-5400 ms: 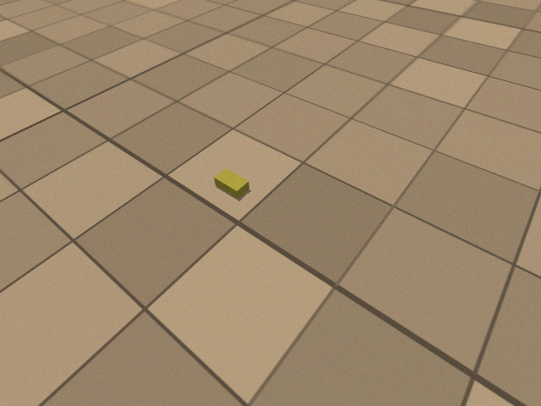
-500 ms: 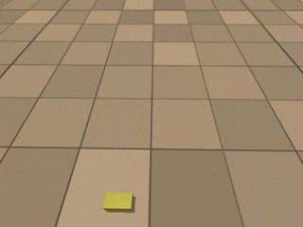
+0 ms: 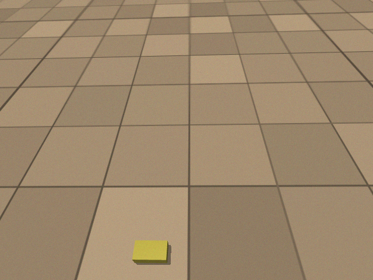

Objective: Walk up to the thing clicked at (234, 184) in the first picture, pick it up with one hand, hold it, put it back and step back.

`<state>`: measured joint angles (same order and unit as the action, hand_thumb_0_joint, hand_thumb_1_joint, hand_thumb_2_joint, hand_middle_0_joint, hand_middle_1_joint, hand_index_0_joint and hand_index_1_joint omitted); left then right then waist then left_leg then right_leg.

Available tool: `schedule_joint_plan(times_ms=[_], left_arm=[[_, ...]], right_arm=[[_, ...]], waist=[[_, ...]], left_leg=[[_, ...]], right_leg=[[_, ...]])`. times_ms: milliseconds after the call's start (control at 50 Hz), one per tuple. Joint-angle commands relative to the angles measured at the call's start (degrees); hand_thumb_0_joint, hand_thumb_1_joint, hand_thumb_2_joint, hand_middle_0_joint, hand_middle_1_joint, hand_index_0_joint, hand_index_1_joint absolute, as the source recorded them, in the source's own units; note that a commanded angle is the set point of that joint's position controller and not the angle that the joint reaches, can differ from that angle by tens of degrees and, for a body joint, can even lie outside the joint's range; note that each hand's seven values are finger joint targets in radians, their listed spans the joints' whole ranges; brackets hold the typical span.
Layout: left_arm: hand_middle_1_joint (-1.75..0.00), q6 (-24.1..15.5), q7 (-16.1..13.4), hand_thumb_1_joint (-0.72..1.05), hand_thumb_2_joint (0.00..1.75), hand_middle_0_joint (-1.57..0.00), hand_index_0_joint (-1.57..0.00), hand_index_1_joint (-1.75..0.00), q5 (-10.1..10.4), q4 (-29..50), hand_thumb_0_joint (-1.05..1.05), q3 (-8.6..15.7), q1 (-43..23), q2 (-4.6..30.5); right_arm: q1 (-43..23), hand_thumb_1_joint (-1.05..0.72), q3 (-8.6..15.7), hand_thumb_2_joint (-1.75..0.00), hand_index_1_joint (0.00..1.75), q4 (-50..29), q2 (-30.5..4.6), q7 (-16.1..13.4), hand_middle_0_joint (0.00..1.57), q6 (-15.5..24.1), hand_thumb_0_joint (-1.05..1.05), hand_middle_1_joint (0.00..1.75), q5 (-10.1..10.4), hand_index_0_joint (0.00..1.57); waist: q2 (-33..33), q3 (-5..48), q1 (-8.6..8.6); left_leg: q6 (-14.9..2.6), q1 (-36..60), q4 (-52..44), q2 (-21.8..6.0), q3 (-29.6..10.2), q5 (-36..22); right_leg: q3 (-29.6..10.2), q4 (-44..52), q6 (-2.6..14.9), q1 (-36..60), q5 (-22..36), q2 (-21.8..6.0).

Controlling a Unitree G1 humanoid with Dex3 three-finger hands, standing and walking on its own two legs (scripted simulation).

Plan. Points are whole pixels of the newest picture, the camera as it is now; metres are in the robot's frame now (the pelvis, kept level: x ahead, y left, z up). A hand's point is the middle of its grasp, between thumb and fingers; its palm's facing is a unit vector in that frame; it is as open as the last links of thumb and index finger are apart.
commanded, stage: stand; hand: left
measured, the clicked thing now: (151, 251) +0.41 +0.22 -0.75
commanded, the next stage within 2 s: none
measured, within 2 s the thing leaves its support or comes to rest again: neither
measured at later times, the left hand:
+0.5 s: hand out of the picture +0.07 +0.26 -0.16, palm faces -0.01 -0.94 -0.34, open 7.4 cm
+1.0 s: hand out of the picture +0.08 +0.26 -0.15, palm faces -0.01 -0.94 -0.34, open 7.4 cm
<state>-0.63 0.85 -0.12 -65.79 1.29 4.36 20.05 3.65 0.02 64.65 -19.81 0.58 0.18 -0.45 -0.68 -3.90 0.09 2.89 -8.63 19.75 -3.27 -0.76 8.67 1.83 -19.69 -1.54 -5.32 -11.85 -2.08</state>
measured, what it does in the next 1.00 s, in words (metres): stands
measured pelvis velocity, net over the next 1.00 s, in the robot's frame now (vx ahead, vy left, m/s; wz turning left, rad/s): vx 0.01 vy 0.00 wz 0.00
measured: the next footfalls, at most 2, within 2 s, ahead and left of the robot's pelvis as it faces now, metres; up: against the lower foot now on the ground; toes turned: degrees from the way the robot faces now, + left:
none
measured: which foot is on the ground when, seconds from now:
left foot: down 0.00-1.00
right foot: down 0.00-1.00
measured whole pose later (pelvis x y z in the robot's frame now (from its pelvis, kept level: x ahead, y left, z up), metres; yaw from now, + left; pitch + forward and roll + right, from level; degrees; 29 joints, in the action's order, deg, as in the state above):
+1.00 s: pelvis +0.01 +0.00 +0.00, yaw +0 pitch -2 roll +0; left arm -0.6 0.7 -0.3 -64.9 0.6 6.1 20.5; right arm 5.2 0.0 65.3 -20.3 0.6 0.1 -0.4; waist -0.2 -3.0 -0.1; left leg 2.7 -8.5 19.1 -2.9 -0.7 8.7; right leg 1.8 -19.1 -1.8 -5.2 -11.9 -2.5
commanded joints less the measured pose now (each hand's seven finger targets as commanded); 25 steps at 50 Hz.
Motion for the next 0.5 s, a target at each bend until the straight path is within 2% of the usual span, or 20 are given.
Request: schedule_joint_plan(times_ms=[0, 80, 200, 360, 440, 480], left_arm=[[-0.30, -1.09, -0.92, 0.90, 0.90, -0.20, -0.20, -0.30, -0.25, 3.37, 0.00, 2.16, -2.43, 12.56], [-0.30, -1.14, -0.87, 0.90, 0.90, -0.20, -0.20, -0.30, -0.22, 3.48, 0.00, 1.90, -1.95, 12.37], [-0.30, -0.88, -0.88, 0.90, 0.90, -0.20, -0.20, -0.30, -0.35, 3.46, 0.00, 1.76, -1.46, 12.30], [-0.30, -0.88, -0.97, 0.90, 0.90, -0.20, -0.20, -0.30, -0.32, 3.61, 0.00, 1.62, -0.85, 12.64], [-0.30, -0.95, -0.93, 0.90, 0.90, -0.20, -0.20, -0.30, -0.42, 3.83, 0.00, 1.62, -0.86, 12.95], [-0.30, -0.87, -0.91, 0.90, 0.90, -0.20, -0.20, -0.30, -0.36, 3.85, 0.00, 1.70, -0.90, 12.78]], right_arm=[[-2.73, -0.90, 2.25, -0.90, 0.30, -3.03, -12.94, -0.62, 0.20, 1.43, 0.00, 0.30, -0.23, 0.20], [-2.60, -0.90, 2.19, -0.90, 0.30, -2.88, -12.83, -0.65, 0.20, 1.58, 0.00, 0.30, -0.23, 0.20], [-2.49, -0.90, 2.24, -0.90, 0.30, -2.61, -12.96, -0.64, 0.20, 1.42, 0.00, 0.30, -0.21, 0.20], [-1.76, -0.90, 2.24, -0.90, 0.30, -2.54, -12.99, -0.63, 0.20, 1.43, 0.00, 0.30, -0.18, 0.20], [-0.81, -0.90, 2.03, -0.90, 0.30, -2.50, -12.76, -0.55, 0.20, 1.26, 0.00, 0.30, -0.11, 0.20], [-1.02, -0.90, 2.04, -0.90, 0.30, -2.59, -12.99, -0.60, 0.20, 1.29, 0.00, 0.30, -0.26, 0.20]], waist=[[0.23, 6.13, 0.10], [-0.33, 5.99, 0.13], [-0.35, 5.06, 0.06], [0.18, 5.74, -0.03], [0.46, 5.15, -0.47], [0.08, 5.53, -0.14]], left_leg=[[-3.24, 2.26, -2.94, -4.55, -3.42, -5.00], [-3.06, 2.85, -2.99, -4.72, -3.42, -7.24], [-2.95, 1.76, -3.72, -4.37, -3.59, -3.65], [-3.32, 2.21, -3.20, -4.64, -3.62, -6.28], [-3.10, 1.56, -3.72, -4.31, -3.49, -3.21], [-3.35, 1.40, -3.48, -4.47, -3.45, -3.66]], right_leg=[[-4.16, 4.23, 2.13, -0.53, 4.48, -5.66], [-4.10, 4.07, 2.00, -1.08, 5.48, -5.62], [-3.76, 4.29, 2.05, -1.88, 2.55, -5.36], [-4.00, 3.96, 2.32, -1.40, 4.62, -5.76], [-3.91, 4.39, 2.19, -2.20, 2.39, -5.69], [-4.08, 3.97, 2.30, -1.34, 3.60, -5.92]])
